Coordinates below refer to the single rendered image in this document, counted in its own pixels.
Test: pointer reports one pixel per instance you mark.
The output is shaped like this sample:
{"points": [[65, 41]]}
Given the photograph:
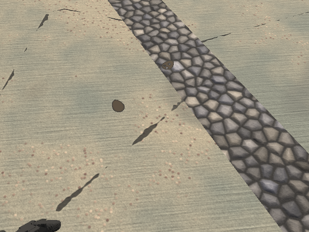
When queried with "left robot hand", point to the left robot hand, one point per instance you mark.
{"points": [[50, 225]]}

